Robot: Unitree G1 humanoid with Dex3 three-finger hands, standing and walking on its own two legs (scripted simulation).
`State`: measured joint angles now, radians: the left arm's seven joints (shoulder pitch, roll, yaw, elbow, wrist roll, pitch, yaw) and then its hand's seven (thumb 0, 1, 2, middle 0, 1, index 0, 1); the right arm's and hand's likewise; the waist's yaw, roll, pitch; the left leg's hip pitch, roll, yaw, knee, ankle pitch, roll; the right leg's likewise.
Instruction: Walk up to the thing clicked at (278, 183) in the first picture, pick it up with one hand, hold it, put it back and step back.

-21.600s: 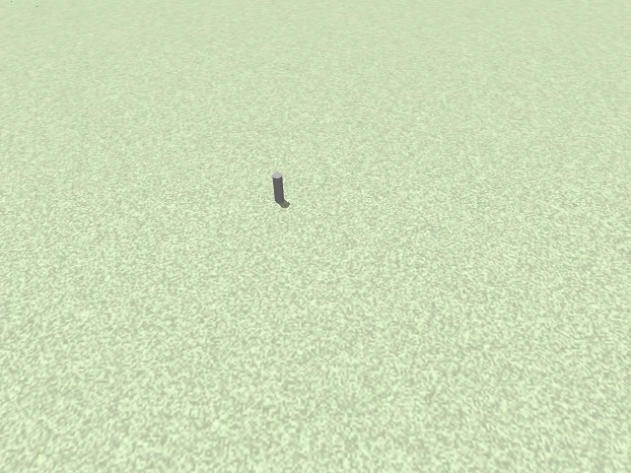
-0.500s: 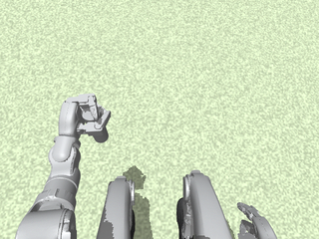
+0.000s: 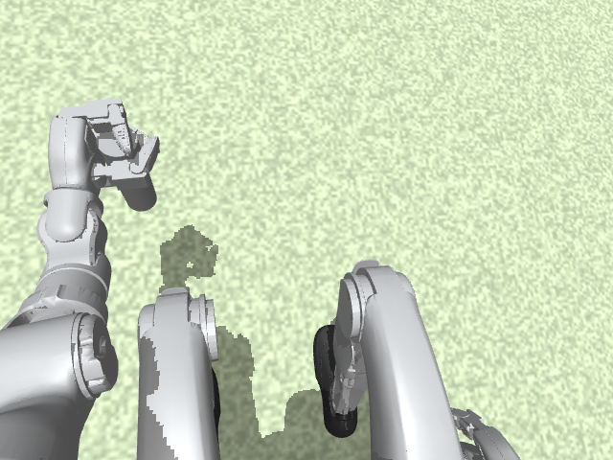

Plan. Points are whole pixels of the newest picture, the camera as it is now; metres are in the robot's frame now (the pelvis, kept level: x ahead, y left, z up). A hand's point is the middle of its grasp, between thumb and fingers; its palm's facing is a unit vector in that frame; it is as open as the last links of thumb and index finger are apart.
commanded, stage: crouch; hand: left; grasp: from the side
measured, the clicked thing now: (131, 173) +0.49 +0.18 -0.11
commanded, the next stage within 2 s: lower in 0.56 s
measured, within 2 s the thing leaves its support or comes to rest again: neither
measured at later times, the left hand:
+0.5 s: hand (152, 161) +0.52 +0.16 -0.13, palm faces -0.08 -1.00 -0.04, open 4.1 cm
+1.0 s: hand (161, 175) +0.52 +0.15 -0.19, palm faces -0.08 -1.00 -0.05, open 4.1 cm
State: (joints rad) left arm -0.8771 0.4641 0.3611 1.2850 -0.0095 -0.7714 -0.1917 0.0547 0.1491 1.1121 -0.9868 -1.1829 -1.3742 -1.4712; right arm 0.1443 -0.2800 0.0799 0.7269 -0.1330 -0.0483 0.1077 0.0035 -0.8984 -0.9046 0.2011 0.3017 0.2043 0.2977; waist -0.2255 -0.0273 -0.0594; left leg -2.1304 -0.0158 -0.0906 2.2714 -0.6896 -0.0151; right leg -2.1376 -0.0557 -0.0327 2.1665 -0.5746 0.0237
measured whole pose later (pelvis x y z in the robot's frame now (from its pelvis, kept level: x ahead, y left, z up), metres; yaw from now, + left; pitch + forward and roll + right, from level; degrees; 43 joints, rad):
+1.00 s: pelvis -0.01 +0.01 -0.06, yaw -7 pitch +23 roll -14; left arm -0.97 0.77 0.29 1.50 0.03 -0.88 -0.08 0.05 0.14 1.12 -1.00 -1.17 -1.43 -1.52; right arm 0.02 -0.35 0.37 0.62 -0.27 0.02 0.16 0.00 -0.90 -0.90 0.20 0.30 0.21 0.30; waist -0.35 -0.15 0.19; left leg -2.24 -0.03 -0.25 2.52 -0.70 -0.01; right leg -2.16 -0.03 -0.16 2.29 -0.54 0.06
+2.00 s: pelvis -0.01 +0.03 -0.05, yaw -12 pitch +20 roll -21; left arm -1.02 0.97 0.26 1.67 0.02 -1.07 -0.03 0.02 0.22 0.91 -1.04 -1.06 -1.22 -1.15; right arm -0.13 -0.37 0.57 0.57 -0.38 0.03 0.13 0.00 -0.90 -0.89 0.20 0.30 0.21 0.30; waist -0.41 -0.24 0.29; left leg -2.19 -0.04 -0.37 2.55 -0.73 -0.01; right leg -2.06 0.00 -0.26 2.21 -0.54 0.08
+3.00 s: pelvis -0.01 +0.03 -0.04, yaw -10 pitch +24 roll -18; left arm -1.03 1.00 0.34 1.47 0.10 -0.73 -0.12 -0.01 -0.49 0.16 -0.19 -0.17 -0.19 -0.18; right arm 0.02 -0.34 0.43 0.56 -0.24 0.15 0.10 0.00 -0.91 -0.91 0.20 0.30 0.21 0.30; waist -0.35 -0.13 0.19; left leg -2.23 -0.01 -0.25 2.48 -0.70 0.04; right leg -2.12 -0.01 -0.17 2.20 -0.53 0.07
